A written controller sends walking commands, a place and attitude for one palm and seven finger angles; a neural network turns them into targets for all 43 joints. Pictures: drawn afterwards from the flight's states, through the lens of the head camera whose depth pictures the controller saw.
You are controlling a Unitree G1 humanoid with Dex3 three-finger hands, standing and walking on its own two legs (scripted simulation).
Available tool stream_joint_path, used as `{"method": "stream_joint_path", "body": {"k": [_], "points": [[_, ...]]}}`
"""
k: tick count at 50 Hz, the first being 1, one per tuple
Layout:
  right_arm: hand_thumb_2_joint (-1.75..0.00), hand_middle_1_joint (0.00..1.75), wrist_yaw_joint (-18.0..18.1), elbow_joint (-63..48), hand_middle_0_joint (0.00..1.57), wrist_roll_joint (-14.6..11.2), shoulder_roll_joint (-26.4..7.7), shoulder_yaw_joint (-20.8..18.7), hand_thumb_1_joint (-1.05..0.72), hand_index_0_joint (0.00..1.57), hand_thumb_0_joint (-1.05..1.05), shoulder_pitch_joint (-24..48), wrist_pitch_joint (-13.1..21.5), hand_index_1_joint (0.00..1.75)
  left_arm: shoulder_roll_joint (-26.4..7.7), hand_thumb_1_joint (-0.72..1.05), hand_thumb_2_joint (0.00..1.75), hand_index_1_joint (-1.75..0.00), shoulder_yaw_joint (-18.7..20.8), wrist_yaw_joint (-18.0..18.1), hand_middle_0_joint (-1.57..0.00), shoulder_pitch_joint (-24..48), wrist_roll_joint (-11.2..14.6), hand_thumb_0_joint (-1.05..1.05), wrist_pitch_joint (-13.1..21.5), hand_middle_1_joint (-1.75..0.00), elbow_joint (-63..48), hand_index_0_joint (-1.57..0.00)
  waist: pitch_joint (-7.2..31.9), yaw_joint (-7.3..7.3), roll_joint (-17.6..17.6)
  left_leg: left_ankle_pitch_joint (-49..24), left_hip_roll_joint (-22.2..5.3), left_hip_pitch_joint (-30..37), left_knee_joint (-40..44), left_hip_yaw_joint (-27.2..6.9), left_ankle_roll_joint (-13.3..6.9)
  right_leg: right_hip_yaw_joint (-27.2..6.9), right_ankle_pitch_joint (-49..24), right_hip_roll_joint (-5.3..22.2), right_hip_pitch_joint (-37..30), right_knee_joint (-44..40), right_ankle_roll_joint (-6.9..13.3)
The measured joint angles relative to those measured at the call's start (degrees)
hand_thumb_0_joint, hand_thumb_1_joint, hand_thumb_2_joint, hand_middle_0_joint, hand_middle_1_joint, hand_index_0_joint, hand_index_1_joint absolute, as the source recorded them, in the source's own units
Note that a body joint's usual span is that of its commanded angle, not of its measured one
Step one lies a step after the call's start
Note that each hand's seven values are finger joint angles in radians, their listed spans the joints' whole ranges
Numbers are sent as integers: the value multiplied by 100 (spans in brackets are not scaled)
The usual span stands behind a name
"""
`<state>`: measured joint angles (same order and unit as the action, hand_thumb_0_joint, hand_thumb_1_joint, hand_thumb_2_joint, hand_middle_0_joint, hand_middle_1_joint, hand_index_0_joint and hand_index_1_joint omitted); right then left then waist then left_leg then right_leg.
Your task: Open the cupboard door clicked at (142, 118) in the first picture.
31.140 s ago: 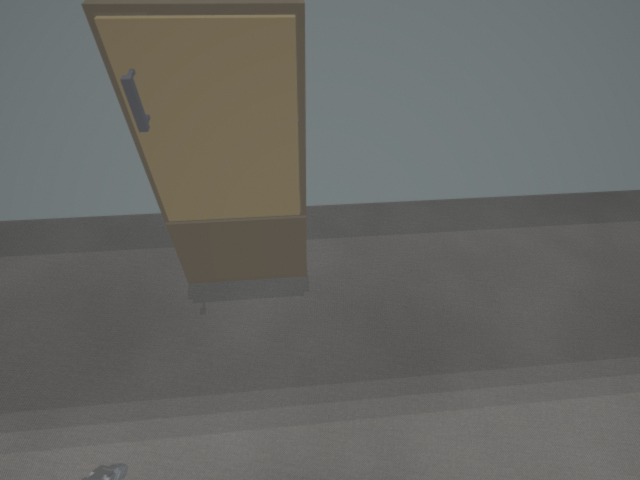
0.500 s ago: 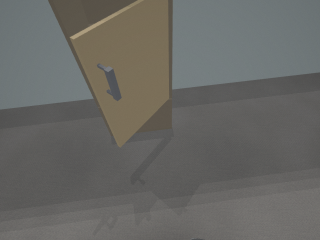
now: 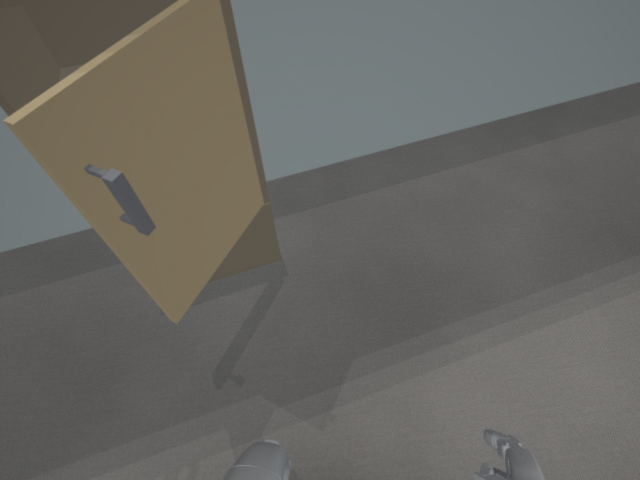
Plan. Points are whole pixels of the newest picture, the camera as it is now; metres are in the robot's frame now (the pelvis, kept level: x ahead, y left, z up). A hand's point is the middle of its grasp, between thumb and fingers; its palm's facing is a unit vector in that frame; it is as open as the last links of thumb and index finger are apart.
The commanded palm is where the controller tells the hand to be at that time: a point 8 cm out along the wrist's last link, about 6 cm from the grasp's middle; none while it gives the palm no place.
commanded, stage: walk to a spot facing it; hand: left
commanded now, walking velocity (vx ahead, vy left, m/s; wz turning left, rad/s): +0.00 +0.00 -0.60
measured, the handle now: (121, 200) +0.47 +0.38 +0.01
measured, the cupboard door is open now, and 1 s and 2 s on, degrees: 45 45 45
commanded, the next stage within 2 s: none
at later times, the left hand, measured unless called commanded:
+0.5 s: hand (173, 435) +0.17 +0.25 -0.17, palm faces -0.29 -0.93 -0.22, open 7.4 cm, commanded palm none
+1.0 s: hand (248, 421) +0.20 +0.14 -0.16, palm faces -0.53 -0.82 -0.20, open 7.4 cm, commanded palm none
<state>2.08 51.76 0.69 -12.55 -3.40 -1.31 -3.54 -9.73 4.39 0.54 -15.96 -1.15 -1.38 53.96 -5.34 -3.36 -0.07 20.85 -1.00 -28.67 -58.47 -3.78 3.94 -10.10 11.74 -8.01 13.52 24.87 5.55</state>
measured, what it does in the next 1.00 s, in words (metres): steps on the spot, turning right: left foot, then right foot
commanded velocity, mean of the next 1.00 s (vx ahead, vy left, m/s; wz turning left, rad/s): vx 0.11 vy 0.00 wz -0.60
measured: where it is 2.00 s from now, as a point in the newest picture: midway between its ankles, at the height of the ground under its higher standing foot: (446, 429)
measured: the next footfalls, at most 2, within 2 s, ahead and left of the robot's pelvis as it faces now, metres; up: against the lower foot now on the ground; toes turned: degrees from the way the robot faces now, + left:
left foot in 0.22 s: +0.07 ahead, +0.16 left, +0.00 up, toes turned -11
right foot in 0.66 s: +0.01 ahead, -0.08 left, +0.00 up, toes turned -30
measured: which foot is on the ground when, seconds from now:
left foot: up 0.00-0.20, down 0.22-0.66, up 0.68-1.00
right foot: down 0.00-0.20, up 0.22-0.64, down 0.66-1.00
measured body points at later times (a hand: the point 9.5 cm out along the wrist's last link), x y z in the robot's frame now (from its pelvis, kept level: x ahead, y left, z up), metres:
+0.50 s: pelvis +0.02 +0.06 +0.00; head +0.08 +0.08 +0.45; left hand +0.19 +0.30 -0.15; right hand -0.01 -0.19 -0.13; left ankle +0.03 +0.17 -0.74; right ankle -0.03 -0.10 -0.67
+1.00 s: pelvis +0.05 +0.01 +0.00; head +0.08 +0.00 +0.45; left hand +0.23 +0.19 -0.15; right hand -0.04 -0.23 -0.14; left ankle +0.15 +0.12 -0.70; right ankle -0.03 -0.06 -0.74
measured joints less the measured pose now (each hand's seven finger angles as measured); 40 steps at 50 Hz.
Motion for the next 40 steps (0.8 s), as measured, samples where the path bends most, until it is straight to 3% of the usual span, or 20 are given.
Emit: {"method": "stream_joint_path", "body": {"k": [6,10,12,14,17,20,23,27,30,32,33,36,38,40], "points": [[-90,30,-14,-126,20,-51,103,41,-91,20,1,-40,69,30,-163,91,90,-30,35,11,-21,-72,-32,0,-41,-30,-32,-20,22,-37,161,214,162,320,938,5,-75,-387,69,-100,71,119,-137],[-90,30,-1,-234,20,-84,144,107,-91,20,1,-200,206,30,-316,91,90,-30,82,23,-21,-101,-1,0,-96,-30,-39,-20,144,44,207,-281,173,975,2473,-56,-198,-615,270,-226,252,462,-321],[-90,30,33,-258,20,-28,153,138,-91,20,1,-328,306,30,-423,91,90,-30,109,-9,-21,9,38,0,-137,-30,-6,-20,139,98,226,-497,132,1087,2675,1,-449,-327,1115,-162,607,1313,-471],[-90,30,55,-255,20,52,208,218,-91,21,1,-458,302,30,-559,91,90,-29,154,-56,-20,142,3,0,-160,-30,-34,-20,54,66,304,-417,60,1217,2690,192,-490,146,1657,36,1047,2507,-662],[-90,30,72,-236,20,108,245,304,-91,21,1,-731,309,30,-709,91,90,-29,204,-132,-20,312,-29,0,-158,-30,-120,-20,7,97,277,-483,-133,1436,2967,369,-467,599,1584,339,1553,3786,-839],[-90,30,71,-161,20,110,233,327,-91,21,1,-970,314,30,-773,91,90,-29,210,-194,-20,426,-18,0,-179,-30,-217,-19,-2,126,224,-538,-294,1609,3156,610,-457,781,1278,659,1763,4162,-933],[-90,30,51,-70,20,108,200,307,-91,21,1,-1181,319,30,-770,92,90,-29,185,-238,-20,530,-11,0,-229,-30,-238,-19,13,199,185,-489,-409,1727,3195,888,-440,890,1072,900,1721,3868,-964],[-90,30,9,38,20,126,120,242,-91,21,1,-1424,307,30,-677,92,90,-29,105,-277,-20,714,-8,0,-275,-30,-226,-19,14,360,120,-332,-527,1798,3053,1237,-384,1129,1076,1050,1337,2829,-897],[-90,30,-19,110,20,135,23,182,-91,21,1,-1579,293,30,-568,92,90,-29,27,-293,-20,864,-3,0,-252,-30,-246,-19,5,495,31,-144,-630,1778,2795,1473,-293,1333,1114,998,916,1986,-770],[-90,30,-35,147,20,114,-55,139,-91,21,1,-1707,276,30,-501,92,90,-29,-24,-300,-20,934,2,0,-190,-30,-299,-19,29,556,-33,53,-705,1696,2476,1601,-199,1446,646,931,505,1199,-646],[-90,30,-49,168,20,80,-90,117,-91,21,1,-1766,255,30,-485,92,90,-29,-48,-288,-20,956,-11,0,-121,-30,-335,-19,56,567,-35,163,-739,1551,2138,1644,-153,1419,408,921,365,905,-488],[-90,30,-33,299,20,29,-219,51,-91,20,1,-1636,52,30,-303,91,90,-29,-127,-169,-20,1038,20,0,7,-30,-357,-19,-67,620,-224,924,-616,854,391,1017,-60,1329,635,795,403,1117,-336],[-90,30,-59,332,20,39,-220,24,-91,20,1,-1568,-24,30,-214,91,90,-29,-140,-106,-20,971,35,0,-8,-30,-382,-20,-44,605,-226,728,-532,483,-297,808,-12,1231,589,750,280,915,-330],[-90,30,-123,313,20,69,-182,7,-91,20,1,-1501,-29,30,-164,91,90,-29,-141,-81,-20,860,31,0,-14,-30,-356,-20,20,579,-174,375,-508,247,-471,720,28,1111,449,715,147,645,-327]]}}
